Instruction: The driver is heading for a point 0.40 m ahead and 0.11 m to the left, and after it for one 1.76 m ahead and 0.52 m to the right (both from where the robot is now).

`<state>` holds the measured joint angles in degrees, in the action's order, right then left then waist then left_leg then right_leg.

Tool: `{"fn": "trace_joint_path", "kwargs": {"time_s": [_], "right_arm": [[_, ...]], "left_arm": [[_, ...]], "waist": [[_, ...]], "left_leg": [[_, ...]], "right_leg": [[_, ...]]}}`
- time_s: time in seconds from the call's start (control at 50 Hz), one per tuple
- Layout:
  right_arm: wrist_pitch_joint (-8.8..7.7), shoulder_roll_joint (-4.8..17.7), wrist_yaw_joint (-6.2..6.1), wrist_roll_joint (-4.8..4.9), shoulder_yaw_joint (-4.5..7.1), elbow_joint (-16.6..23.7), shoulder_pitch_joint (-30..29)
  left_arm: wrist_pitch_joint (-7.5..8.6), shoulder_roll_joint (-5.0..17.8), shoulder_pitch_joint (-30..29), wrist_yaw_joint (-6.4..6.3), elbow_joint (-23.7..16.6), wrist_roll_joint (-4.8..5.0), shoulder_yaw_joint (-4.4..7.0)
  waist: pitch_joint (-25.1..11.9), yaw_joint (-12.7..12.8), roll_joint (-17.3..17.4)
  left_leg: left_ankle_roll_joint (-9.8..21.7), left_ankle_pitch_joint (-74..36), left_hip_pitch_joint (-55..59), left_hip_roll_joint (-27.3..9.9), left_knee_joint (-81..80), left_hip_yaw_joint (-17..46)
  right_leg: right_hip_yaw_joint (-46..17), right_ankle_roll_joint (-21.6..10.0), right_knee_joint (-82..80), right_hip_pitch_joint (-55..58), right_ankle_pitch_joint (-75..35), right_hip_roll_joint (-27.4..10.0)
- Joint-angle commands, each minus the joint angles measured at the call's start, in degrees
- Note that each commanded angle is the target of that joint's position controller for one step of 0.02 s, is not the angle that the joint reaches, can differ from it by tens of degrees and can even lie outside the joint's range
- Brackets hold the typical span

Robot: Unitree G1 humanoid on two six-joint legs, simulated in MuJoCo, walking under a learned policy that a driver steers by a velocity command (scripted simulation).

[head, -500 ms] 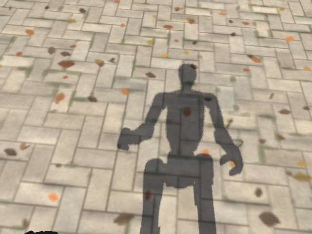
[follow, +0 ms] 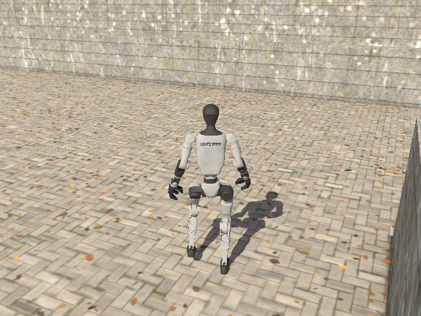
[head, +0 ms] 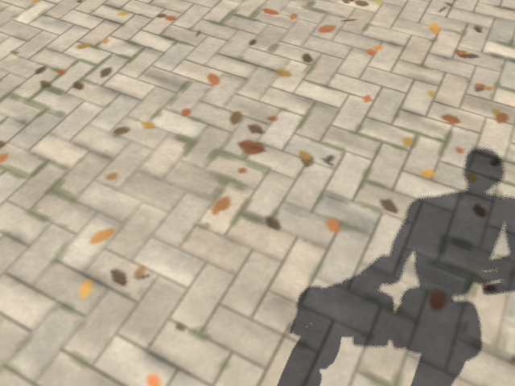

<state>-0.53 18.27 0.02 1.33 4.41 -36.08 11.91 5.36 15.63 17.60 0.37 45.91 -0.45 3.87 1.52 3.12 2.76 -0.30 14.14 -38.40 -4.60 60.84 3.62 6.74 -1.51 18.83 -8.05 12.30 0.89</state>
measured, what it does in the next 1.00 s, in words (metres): walks ahead: left foot, then right foot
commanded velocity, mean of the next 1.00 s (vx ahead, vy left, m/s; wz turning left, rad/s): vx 0.46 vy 0.00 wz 0.01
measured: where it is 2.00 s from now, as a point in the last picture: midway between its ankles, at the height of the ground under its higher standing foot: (313, 232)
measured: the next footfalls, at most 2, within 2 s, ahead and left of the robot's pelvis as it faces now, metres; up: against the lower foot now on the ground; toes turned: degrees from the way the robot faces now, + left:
left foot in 0.24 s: +0.29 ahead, +0.16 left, +0.00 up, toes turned +12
right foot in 0.80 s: +0.64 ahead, +0.00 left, +0.00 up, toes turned +0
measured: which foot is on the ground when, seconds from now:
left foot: up 0.00-0.22, down 0.24-0.82, up 0.84-1.00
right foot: down 0.00-0.26, up 0.28-0.78, down 0.80-1.00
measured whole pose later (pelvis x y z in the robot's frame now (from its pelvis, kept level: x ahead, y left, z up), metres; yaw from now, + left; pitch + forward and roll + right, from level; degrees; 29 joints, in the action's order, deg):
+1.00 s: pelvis +0.56 +0.07 -0.01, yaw -5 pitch +3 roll +0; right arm -4.0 17.7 -1.1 -0.6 2.2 -38.9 8.5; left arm 1.8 17.7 12.3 1.0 38.4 0.1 3.5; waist 4.0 0.9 0.6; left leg -3.7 23.4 -33.9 -2.9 65.1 4.9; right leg -2.7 -5.5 25.3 -19.9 7.9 6.1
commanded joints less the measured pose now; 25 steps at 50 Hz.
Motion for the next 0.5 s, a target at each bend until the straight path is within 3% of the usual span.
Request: {"fn": "trace_joint_path", "kwargs": {"time_s": [0.02,0.1,0.16,0.2,0.22,0.24,0.26,0.28,0.3,0.32,0.34,0.36,0.4,0.44,0.5], "right_arm": [[-0.84,1.31,0.77,-0.05,-0.04,4.07,-1.96],[-1.45,0.25,2.29,0.09,-0.62,5.71,-9.37],[-1.34,1.24,3.17,0.19,-0.23,7.22,-11.73],[-1.00,3.50,3.25,-0.30,0.99,7.11,-8.59],[-0.80,5.44,3.09,-0.33,2.19,5.69,-2.41],[-0.47,8.65,2.36,-0.09,4.13,2.82,7.72],[0.10,13.61,1.06,0.42,5.47,1.24,14.41],[-0.80,17.66,1.32,0.46,5.28,3.64,10.80],[-1.71,11.48,1.77,-0.08,3.60,3.52,11.58],[-2.39,8.57,1.78,-0.50,2.65,2.38,10.15],[-2.83,6.71,1.80,-0.51,1.88,2.33,6.39],[-3.11,4.66,1.69,-0.94,1.17,2.41,2.94],[-3.80,3.74,1.46,-1.78,0.63,2.06,0.67],[-4.79,4.77,1.25,-1.82,0.83,0.39,1.35],[-5.29,4.93,0.58,-2.22,0.80,-1.78,2.71]], "left_arm": [[0.81,9.20,-4.23,-0.33,-3.47,0.16,2.14],[-0.10,10.87,-1.78,-0.66,-1.85,0.78,2.42],[-1.05,12.65,-0.53,-0.62,-0.85,1.77,2.98],[-1.78,14.53,-0.80,-0.97,-0.86,2.40,3.55],[-2.27,15.02,-1.35,-1.19,-0.99,2.66,3.67],[-2.42,13.64,-1.33,-1.47,-1.28,2.50,3.10],[-2.09,8.23,0.93,-1.35,-2.63,-0.32,1.21],[-0.24,4.30,2.61,-0.82,-6.61,-0.32,-0.53],[1.51,10.40,-2.88,0.04,-6.46,2.20,0.66],[2.14,10.43,-4.96,0.45,-6.83,3.65,0.56],[2.11,9.54,-5.14,0.10,-5.96,2.78,0.29],[1.63,9.70,-5.02,-0.13,-5.16,1.57,0.59],[-0.03,8.92,-1.94,0.25,-3.71,1.58,0.63],[-1.38,7.30,-1.92,0.14,-3.24,1.50,0.28],[-1.87,6.06,-6.30,0.00,-4.23,1.41,-0.03]], "waist": [[-0.33,-1.16,-6.80],[1.82,1.56,-6.33],[2.85,1.20,-6.82],[-0.13,-1.74,-8.61],[-3.55,-5.63,-8.50],[-8.62,-10.76,-6.80],[-13.46,-11.10,4.55],[-21.55,-5.70,14.26],[-21.29,-10.02,4.92],[-13.77,-9.23,3.81],[-8.99,-6.59,-1.30],[-6.87,-4.71,-0.82],[-5.75,-2.26,1.16],[-3.95,-1.89,0.20],[-0.76,-3.37,-0.59]], "left_leg": [[-0.19,-8.43,-3.49,-2.14,-7.22,0.90],[0.99,-14.82,0.08,-0.73,-18.86,-3.31],[3.17,-10.23,1.76,0.67,-23.38,-5.50],[5.63,-4.06,8.59,4.41,-24.56,-8.69],[7.37,-3.64,16.80,6.94,-26.62,-10.13],[9.65,-7.09,31.98,8.92,-29.55,-9.49],[13.57,-9.77,49.30,-2.26,-29.10,7.69],[25.47,5.97,61.62,-14.29,-40.00,42.71],[22.68,8.65,60.31,-14.88,-44.43,40.85],[20.14,4.58,53.66,-13.41,-44.01,31.51],[17.73,-2.68,44.53,-11.05,-43.78,24.00],[16.36,-9.37,37.91,-9.09,-44.29,18.71],[15.98,-15.62,30.92,-7.60,-47.32,13.51],[15.99,-19.09,28.12,-7.34,-49.96,8.54],[14.09,-19.96,28.89,-6.08,-52.04,2.23]], "right_leg": [[-7.75,-8.93,-9.70,3.65,-14.84,-15.73],[-1.33,-6.92,-9.51,5.75,-15.92,-15.29],[1.03,-5.76,-7.00,10.33,-23.08,-17.05],[3.39,-4.62,1.03,12.65,-42.66,-17.10],[4.94,-3.72,9.98,11.77,-49.87,-16.20],[6.34,-1.82,22.92,4.98,-47.47,-14.16],[6.09,0.78,42.17,-12.17,-11.89,-10.54],[-4.09,3.29,59.84,-32.59,22.75,1.39],[-11.95,2.32,62.34,-38.34,18.68,-2.21],[-10.58,1.13,59.66,-39.93,14.11,-4.76],[-10.25,0.96,54.86,-36.77,9.62,-7.77],[-10.38,1.25,50.67,-32.88,6.99,-9.64],[-10.33,1.87,48.51,-27.48,3.83,-10.72],[-9.92,2.99,45.64,-27.82,0.35,-10.61],[-10.97,3.90,37.42,-32.07,-9.37,-9.85]]}}
Keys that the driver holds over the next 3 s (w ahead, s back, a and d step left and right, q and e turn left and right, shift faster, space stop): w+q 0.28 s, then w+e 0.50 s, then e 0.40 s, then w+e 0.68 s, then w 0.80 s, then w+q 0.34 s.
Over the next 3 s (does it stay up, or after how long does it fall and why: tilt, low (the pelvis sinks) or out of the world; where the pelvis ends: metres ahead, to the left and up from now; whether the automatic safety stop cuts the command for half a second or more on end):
stays up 1.31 -0.48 0.00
